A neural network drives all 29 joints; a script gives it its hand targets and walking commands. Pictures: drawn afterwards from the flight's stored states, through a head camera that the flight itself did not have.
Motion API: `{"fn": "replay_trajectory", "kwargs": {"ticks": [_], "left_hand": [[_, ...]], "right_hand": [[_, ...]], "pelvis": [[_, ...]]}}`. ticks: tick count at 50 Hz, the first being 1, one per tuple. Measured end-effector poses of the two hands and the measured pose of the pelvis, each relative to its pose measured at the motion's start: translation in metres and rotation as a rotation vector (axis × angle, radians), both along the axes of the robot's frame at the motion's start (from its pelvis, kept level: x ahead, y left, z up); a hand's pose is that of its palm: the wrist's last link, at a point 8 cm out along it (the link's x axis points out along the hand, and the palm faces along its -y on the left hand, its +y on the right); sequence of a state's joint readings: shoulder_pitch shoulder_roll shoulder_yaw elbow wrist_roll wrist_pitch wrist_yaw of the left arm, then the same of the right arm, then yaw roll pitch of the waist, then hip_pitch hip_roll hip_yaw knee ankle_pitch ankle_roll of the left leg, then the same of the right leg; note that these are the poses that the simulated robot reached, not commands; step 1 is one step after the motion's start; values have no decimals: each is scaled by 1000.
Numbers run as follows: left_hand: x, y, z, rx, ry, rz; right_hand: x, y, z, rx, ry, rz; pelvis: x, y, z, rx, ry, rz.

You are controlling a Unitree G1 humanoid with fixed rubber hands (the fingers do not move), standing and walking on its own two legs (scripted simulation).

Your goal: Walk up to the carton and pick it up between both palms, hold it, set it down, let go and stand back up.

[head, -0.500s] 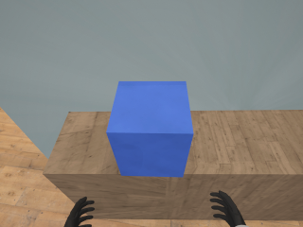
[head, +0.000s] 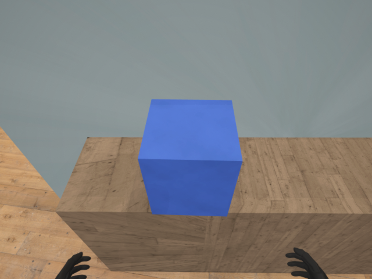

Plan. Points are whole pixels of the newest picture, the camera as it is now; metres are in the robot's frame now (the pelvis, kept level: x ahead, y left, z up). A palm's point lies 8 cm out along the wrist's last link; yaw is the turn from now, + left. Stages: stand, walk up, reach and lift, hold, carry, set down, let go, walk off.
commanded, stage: stand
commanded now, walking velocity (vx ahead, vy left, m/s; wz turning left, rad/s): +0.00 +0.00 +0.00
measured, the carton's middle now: (190, 159) +0.43 -0.01 +0.00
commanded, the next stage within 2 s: none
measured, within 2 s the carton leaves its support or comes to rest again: neither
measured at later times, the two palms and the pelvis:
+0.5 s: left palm out of the picture +0.14 +0.28 -0.08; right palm out of the picture +0.12 -0.26 -0.09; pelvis +0.00 +0.00 +0.00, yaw +0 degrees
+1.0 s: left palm out of the picture +0.12 +0.29 -0.09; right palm out of the picture +0.11 -0.27 -0.10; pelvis +0.00 +0.00 +0.00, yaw +0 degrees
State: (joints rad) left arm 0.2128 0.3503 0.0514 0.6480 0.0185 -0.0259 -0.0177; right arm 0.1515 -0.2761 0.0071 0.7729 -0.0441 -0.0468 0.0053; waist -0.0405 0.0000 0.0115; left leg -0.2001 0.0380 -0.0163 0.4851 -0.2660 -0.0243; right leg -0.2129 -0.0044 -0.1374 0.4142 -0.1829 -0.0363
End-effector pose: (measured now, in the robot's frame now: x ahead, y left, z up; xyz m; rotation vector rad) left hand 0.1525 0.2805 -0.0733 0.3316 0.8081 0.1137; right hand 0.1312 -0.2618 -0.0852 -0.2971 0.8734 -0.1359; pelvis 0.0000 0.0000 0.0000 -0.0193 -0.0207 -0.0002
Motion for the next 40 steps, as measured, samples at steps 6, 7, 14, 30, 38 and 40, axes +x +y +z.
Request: {"fn": "replay_trajectory", "kwargs": {"ticks": [6,7,14,30,38,40], "left_hand": [[-5,0,-3,-4,17,3],[-5,0,-4,-4,19,4],[-10,1,-7,-5,38,10],[-18,3,-11,-3,61,22],[-24,4,-14,-2,80,30],[-25,4,-14,-1,86,32]], "right_hand": [[-3,-1,-2,4,12,-3],[-3,-1,-2,5,13,-4],[-6,-1,-4,8,25,-11],[-16,-4,-9,12,63,-32],[-22,-6,-11,10,79,-37],[-22,-7,-11,11,79,-37]], "pelvis": [[-1,0,0,0,-1,0],[-1,0,0,1,-1,0],[-1,0,0,0,-1,0],[-2,-1,0,1,-3,0],[-4,-1,0,1,-5,0],[-4,-2,0,2,-6,0]]}}
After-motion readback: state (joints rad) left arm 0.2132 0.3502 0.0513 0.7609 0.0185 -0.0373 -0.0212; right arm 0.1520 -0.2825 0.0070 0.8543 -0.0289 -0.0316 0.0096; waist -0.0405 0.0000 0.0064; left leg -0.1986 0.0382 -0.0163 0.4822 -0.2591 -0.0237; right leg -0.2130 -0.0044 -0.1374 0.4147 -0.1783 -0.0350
